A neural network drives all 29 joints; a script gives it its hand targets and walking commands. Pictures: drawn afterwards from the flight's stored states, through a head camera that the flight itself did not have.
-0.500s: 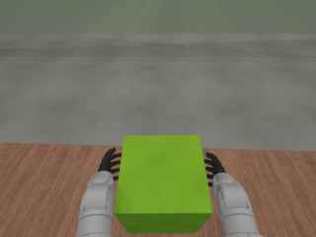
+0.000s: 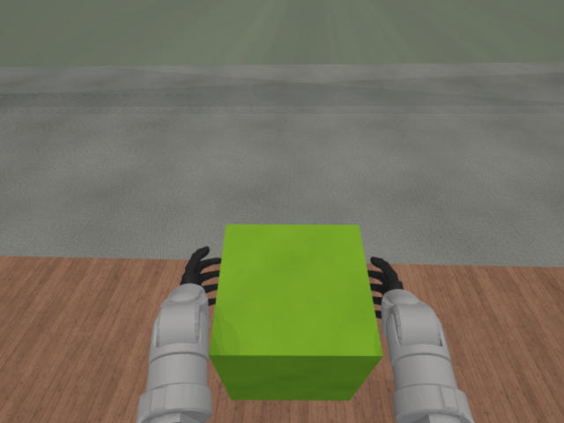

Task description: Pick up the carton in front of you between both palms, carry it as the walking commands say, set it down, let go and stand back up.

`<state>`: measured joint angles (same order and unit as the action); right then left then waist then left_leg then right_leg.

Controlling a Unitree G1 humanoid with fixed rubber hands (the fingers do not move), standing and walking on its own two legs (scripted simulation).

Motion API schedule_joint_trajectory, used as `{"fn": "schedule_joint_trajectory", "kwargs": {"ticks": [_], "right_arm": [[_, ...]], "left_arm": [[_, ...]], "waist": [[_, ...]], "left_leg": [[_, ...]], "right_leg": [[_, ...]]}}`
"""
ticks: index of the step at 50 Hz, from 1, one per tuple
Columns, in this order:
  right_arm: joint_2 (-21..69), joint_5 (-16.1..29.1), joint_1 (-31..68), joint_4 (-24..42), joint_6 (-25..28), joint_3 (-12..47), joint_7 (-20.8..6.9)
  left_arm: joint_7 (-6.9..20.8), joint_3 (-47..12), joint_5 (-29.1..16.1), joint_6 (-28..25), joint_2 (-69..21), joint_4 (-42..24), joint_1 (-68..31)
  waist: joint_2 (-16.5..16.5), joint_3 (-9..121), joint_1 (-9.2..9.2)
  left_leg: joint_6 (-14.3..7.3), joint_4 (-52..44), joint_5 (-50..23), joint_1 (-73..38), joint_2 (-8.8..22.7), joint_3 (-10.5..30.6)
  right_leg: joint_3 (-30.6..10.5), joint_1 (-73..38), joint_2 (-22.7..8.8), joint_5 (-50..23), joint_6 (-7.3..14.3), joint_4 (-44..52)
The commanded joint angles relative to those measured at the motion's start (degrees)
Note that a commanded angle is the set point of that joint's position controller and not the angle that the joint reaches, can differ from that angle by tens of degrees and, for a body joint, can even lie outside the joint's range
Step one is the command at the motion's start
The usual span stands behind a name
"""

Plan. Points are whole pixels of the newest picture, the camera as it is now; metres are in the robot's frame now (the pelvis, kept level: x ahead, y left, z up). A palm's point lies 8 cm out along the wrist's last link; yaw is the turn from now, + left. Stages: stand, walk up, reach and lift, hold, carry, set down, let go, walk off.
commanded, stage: hold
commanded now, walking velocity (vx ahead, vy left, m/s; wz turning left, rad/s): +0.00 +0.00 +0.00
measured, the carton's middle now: (291, 317) +0.31 +0.00 -0.02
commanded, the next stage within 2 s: carry in 0.38 s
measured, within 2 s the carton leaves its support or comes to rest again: neither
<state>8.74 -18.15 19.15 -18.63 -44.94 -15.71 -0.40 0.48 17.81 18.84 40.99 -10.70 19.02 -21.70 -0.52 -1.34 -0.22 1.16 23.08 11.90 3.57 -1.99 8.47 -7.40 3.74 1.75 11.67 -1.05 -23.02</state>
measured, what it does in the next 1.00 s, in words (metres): walks ahead: right foot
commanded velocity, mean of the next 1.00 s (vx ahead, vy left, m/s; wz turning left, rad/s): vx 0.33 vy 0.00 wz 0.00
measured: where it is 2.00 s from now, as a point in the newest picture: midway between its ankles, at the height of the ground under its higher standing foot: (275, 319)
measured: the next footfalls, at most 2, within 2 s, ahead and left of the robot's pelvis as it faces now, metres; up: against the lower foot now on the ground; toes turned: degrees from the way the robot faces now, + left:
right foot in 0.78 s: +0.14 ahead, -0.09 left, +0.00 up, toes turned -8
left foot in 1.04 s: +0.32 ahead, +0.14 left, +0.00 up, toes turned +10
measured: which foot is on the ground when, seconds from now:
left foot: down 0.00-0.80, up 0.82-1.00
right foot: down 0.00-0.60, up 0.62-0.76, down 0.78-1.00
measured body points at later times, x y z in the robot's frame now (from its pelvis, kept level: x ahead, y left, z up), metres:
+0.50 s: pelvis +0.02 +0.00 +0.00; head -0.02 -0.01 +0.45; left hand +0.32 +0.15 +0.05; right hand +0.31 -0.15 +0.04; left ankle +0.02 +0.14 -0.74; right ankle +0.02 -0.13 -0.74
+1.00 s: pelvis +0.19 +0.02 +0.00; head +0.18 +0.02 +0.45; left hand +0.43 +0.18 +0.08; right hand +0.45 -0.12 +0.07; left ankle +0.21 +0.13 -0.72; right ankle +0.10 -0.09 -0.74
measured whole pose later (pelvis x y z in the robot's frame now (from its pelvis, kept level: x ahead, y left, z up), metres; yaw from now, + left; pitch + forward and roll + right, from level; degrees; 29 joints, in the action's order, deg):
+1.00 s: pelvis +0.19 +0.02 +0.00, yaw +1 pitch +6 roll +2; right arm 7.3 -1.0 0.1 26.0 -70.3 -3.6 8.7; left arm -8.1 3.2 2.1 66.8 -7.4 -27.6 1.0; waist 2.9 9.4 1.8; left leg -0.3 37.0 21.5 26.3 2.0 -8.2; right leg 8.2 8.2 -3.7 19.6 0.1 -21.9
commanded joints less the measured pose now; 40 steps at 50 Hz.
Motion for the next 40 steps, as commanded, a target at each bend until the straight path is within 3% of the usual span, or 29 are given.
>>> {"fn": "schedule_joint_trajectory", "kwargs": {"ticks": [1, 3, 4, 5, 7, 8, 9, 11, 12, 13, 16, 18, 19, 21, 23, 25, 26, 27, 28, 29, 30, 31, 33, 35, 36, 37, 38, 39, 40], "right_arm": [[52.73, 18.71, 38.53, 7.62, 4.90, 33.20, -14.74], [52.12, 19.56, 39.53, 9.19, 5.33, 34.58, -14.59], [50.55, 19.01, 39.37, 7.95, 4.91, 33.53, -14.47], [50.56, 17.64, 35.42, 6.34, 4.37, 32.26, -13.96], [51.27, 16.98, 35.54, 7.85, 4.55, 31.92, -13.60], [49.55, 16.92, 32.44, 6.07, 4.15, 30.66, -13.15], [53.67, 16.92, 33.03, 8.00, 4.27, 32.47, -13.19], [51.77, 18.81, 33.08, 9.61, 3.81, 34.61, -13.57], [49.94, 18.33, 32.98, 11.16, 3.82, 33.69, -13.31], [52.43, 18.65, 31.35, 11.27, 3.75, 33.37, -13.15], [49.79, 17.77, 30.26, 9.72, 4.07, 32.97, -12.91], [51.81, 18.96, 31.19, 11.94, 3.70, 34.96, -12.45], [52.27, 21.06, 32.04, 15.50, 3.29, 38.08, -12.31], [54.83, 21.92, 29.78, 15.43, 1.65, 39.51, -11.71], [57.36, 26.22, 34.44, 26.03, 1.00, 44.63, -11.22], [55.88, 27.42, 34.00, 28.61, -1.75, 46.96, -9.85], [54.49, 28.59, 34.77, 30.78, -2.56, 47.78, -9.71], [52.31, 27.17, 31.13, 28.25, -4.54, 45.90, -9.16], [50.80, 26.54, 24.91, 26.61, -6.24, 44.68, -8.47], [51.49, 26.77, 26.23, 30.10, -7.40, 46.28, -7.74], [49.51, 26.84, 26.98, 33.54, -8.61, 47.38, -6.67], [50.05, 27.58, 24.94, 33.82, -10.30, 47.40, -5.94], [48.47, 28.11, 25.12, 38.73, -12.81, 48.18, -3.74], [45.62, 26.49, 17.09, 37.65, -16.33, 45.71, -1.98], [43.24, 27.17, 16.00, 39.43, -17.65, 46.20, -1.07], [44.35, 27.44, 16.20, 40.36, -19.19, 47.45, -0.67], [44.40, 30.70, 16.58, 46.98, -19.60, 48.92, -0.12], [44.69, 31.50, 16.84, 47.15, -20.76, 48.12, 0.40], [46.26, 32.65, 18.61, 51.32, -20.94, 49.47, 0.66]], "left_arm": [[14.10, -30.59, -14.43, -0.24, -54.68, 3.31, -22.11], [14.17, -29.78, -14.71, -0.16, -54.94, 6.01, -22.99], [14.04, -29.37, -13.91, -0.22, -55.44, 5.36, -22.01], [13.66, -29.90, -14.40, 0.49, -55.84, 5.04, -19.53], [13.95, -29.28, -13.84, 0.06, -51.65, 3.42, -21.10], [14.03, -31.82, -15.21, 0.62, -54.10, 3.59, -23.22], [14.25, -31.23, -15.41, 0.15, -52.05, 0.80, -23.06], [14.36, -30.88, -15.65, 0.80, -54.62, 3.28, -19.22], [14.38, -32.32, -16.78, 0.49, -55.69, 3.04, -18.69], [14.33, -31.44, -14.59, 0.98, -51.96, 0.08, -18.45], [14.00, -32.03, -14.81, 0.50, -51.15, -0.35, -19.07], [14.17, -31.73, -14.71, 1.00, -53.20, -1.21, -16.13], [14.26, -34.70, -18.44, 1.28, -51.87, -3.54, -17.00], [13.65, -37.81, -19.64, 1.99, -52.04, -9.76, -19.34], [12.81, -42.60, -23.80, 3.48, -55.76, -17.35, -20.56], [11.29, -43.48, -24.21, 6.03, -54.85, -18.20, -18.31], [10.10, -43.92, -22.38, 7.67, -52.83, -19.92, -15.90], [9.37, -43.58, -22.70, 9.90, -50.46, -20.33, -16.76], [8.87, -45.22, -24.81, 11.12, -50.65, -23.19, -16.90], [8.25, -45.39, -24.35, 12.59, -49.92, -24.78, -14.57], [7.87, -47.73, -25.61, 14.14, -50.51, -25.83, -16.02], [7.43, -49.29, -28.33, 15.20, -49.42, -30.28, -18.81], [5.77, -49.63, -29.12, 18.21, -49.15, -31.46, -14.17], [3.75, -47.93, -27.40, 21.16, -44.85, -30.35, -5.87], [3.04, -48.22, -28.41, 22.30, -45.29, -30.68, -5.04], [1.85, -46.50, -28.52, 22.91, -43.72, -33.18, -3.28], [1.02, -47.53, -29.22, 23.92, -43.44, -34.62, -0.51], [-0.14, -46.90, -29.37, 24.37, -44.57, -40.14, -3.00], [-0.83, -48.06, -29.98, 24.58, -45.55, -44.10, -3.49]], "waist": [[1.55, 15.12, 2.96], [-1.47, 17.55, 2.07], [0.10, 15.25, 2.55], [2.94, 15.45, 0.51], [3.06, 16.12, 1.62], [-2.29, 13.40, -1.70], [1.86, 14.82, 1.71], [0.61, 15.04, 1.98], [-0.02, 17.15, -1.47], [0.83, 16.08, 0.78], [0.16, 16.32, -0.71], [0.63, 14.15, 1.09], [2.72, 15.27, 0.18], [4.76, 15.17, 0.64], [10.03, 15.96, 0.94], [11.67, 19.11, 0.41], [3.95, 18.06, 0.21], [-7.02, 17.65, -0.30], [-15.50, 18.42, -1.27], [-16.67, 14.85, -1.32], [-16.93, 13.39, -1.07], [-10.85, 12.81, -1.62], [-8.95, 12.99, -0.83], [-5.09, 15.93, 0.07], [-2.31, 14.72, 0.85], [7.46, 15.54, 1.91], [17.91, 17.17, 1.86], [14.78, 17.46, 2.32], [11.13, 17.92, 1.81]], "left_leg": [[-0.68, -5.47, -6.47, 0.98, -3.00, -5.25], [-0.28, -5.67, -7.03, 0.73, -3.46, -5.10], [-0.09, -5.12, -9.46, 0.20, -4.14, -5.70], [0.06, -5.19, -12.09, -2.56, -3.28, -4.54], [-0.49, -4.77, -10.90, -2.26, -2.86, -5.71], [0.59, -4.89, -10.74, -1.42, -3.93, -5.75], [-0.72, -6.22, -10.56, -2.00, -2.92, -5.00], [-0.24, -5.85, -9.98, 0.80, -3.83, -4.91], [0.19, -5.45, -15.05, -2.89, -3.98, -4.84], [-0.20, -6.40, -15.63, -3.50, -3.43, -5.30], [0.35, -5.30, -13.14, -3.06, -4.22, -5.53], [0.31, -4.06, -15.73, -2.76, -4.21, -4.68], [-0.48, 2.34, -4.88, 2.60, 5.96, -4.71], [-1.14, 3.20, 22.47, 9.35, 3.09, -4.41], [-0.54, 11.35, 20.13, 11.66, 1.08, -8.11], [-0.72, 10.42, 12.65, 9.85, 1.72, -9.56], [-1.21, 4.36, 11.86, 9.94, 2.91, -8.71], [-2.65, -0.79, 16.59, 5.54, 6.52, -2.52], [-7.13, -6.88, 20.90, -0.91, 14.25, 9.65], [-10.20, -12.18, 19.66, -2.24, 19.69, 18.52], [-11.82, -11.70, 13.91, -3.67, 21.49, 18.16], [-11.97, -11.17, 10.08, -4.40, 21.08, 16.80], [-9.72, -7.60, 0.71, 1.27, 16.83, 6.97], [-5.96, -1.61, 8.52, 12.50, 13.07, -2.67], [-3.90, 2.15, 12.66, 22.52, 10.60, -6.20], [-1.21, 15.36, 9.35, 27.65, 6.08, -13.57], [-0.50, 22.26, 16.72, 37.52, 3.30, -16.75], [-1.07, 27.85, 22.03, 43.61, 3.60, -14.62], [-1.20, 32.15, 19.99, 45.83, 5.45, -12.10]], "right_leg": [[4.97, -5.67, 4.41, -6.52, -0.60, 3.69], [4.64, -7.62, 3.82, -9.15, -0.81, 3.46], [4.67, -6.26, 3.41, -10.48, -1.22, 4.85], [4.33, -5.48, 4.32, -10.48, -0.50, 5.02], [4.80, -5.06, 4.52, -10.27, -1.38, 4.13], [4.38, -4.83, 3.92, -11.24, -0.17, 5.25], [4.95, -3.66, 4.50, -11.16, -0.99, 4.19], [4.61, -8.41, 4.20, -11.82, -0.85, 4.53], [4.35, -6.98, 4.47, -14.90, -0.74, 4.73], [4.55, -5.70, 4.37, -16.57, -1.37, 5.11], [3.73, -5.72, 3.28, -15.66, -0.86, 5.06], [3.97, -5.37, 3.12, -14.67, -0.08, 5.52], [1.70, 3.72, -6.00, -6.11, 0.50, 1.38], [-3.30, 4.94, -6.87, 27.79, 2.15, 5.26], [-8.34, 8.04, -11.84, 35.45, 4.03, 10.39], [-6.45, 8.60, -11.95, 25.98, 4.31, 6.76], [-2.59, 9.92, -9.94, 23.42, 4.39, 0.74], [3.04, 16.29, -4.94, 19.08, 1.50, -5.19], [9.94, 22.48, -1.30, 13.23, -0.13, -16.67], [11.72, 31.64, 0.39, 14.59, -0.72, -24.29], [11.06, 34.14, -2.83, 16.12, -0.49, -25.28], [11.48, 35.16, -3.04, 17.61, -0.31, -19.46], [15.47, 25.39, -1.24, 13.88, 0.44, -7.54], [16.68, 7.17, -0.76, 7.30, -0.30, -1.11], [12.51, -2.68, -4.44, 5.73, 1.04, -0.26], [-0.97, -6.60, -13.55, 9.66, 5.82, 3.40], [-13.80, -14.54, -21.63, 9.73, 9.87, 8.59], [-17.48, -16.82, -25.53, 2.72, 13.19, 9.61], [-17.17, -18.51, -26.46, -4.72, 13.60, 8.50]]}}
